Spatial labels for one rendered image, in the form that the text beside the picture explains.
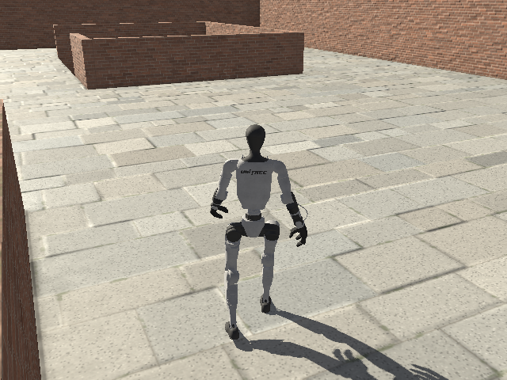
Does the right robot upper arm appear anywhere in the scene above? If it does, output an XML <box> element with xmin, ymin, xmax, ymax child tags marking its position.
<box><xmin>271</xmin><ymin>159</ymin><xmax>294</xmax><ymax>204</ymax></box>

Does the robot right hand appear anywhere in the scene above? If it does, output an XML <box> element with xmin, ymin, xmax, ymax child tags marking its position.
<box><xmin>289</xmin><ymin>224</ymin><xmax>307</xmax><ymax>247</ymax></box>

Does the robot left forearm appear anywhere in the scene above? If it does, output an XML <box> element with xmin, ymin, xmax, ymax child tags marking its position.
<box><xmin>211</xmin><ymin>188</ymin><xmax>223</xmax><ymax>210</ymax></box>

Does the robot left hand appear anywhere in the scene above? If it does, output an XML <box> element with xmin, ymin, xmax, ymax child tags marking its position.
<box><xmin>210</xmin><ymin>206</ymin><xmax>228</xmax><ymax>219</ymax></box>

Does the right robot thigh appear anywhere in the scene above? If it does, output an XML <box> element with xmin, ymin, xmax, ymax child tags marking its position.
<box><xmin>261</xmin><ymin>220</ymin><xmax>280</xmax><ymax>267</ymax></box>

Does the robot right forearm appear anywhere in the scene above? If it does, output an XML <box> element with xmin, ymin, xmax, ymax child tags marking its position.
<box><xmin>286</xmin><ymin>192</ymin><xmax>305</xmax><ymax>229</ymax></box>

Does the left robot upper arm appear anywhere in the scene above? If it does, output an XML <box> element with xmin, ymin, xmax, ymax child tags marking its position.
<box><xmin>215</xmin><ymin>158</ymin><xmax>238</xmax><ymax>200</ymax></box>

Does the left robot shin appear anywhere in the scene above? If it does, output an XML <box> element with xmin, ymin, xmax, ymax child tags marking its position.
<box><xmin>224</xmin><ymin>271</ymin><xmax>238</xmax><ymax>329</ymax></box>

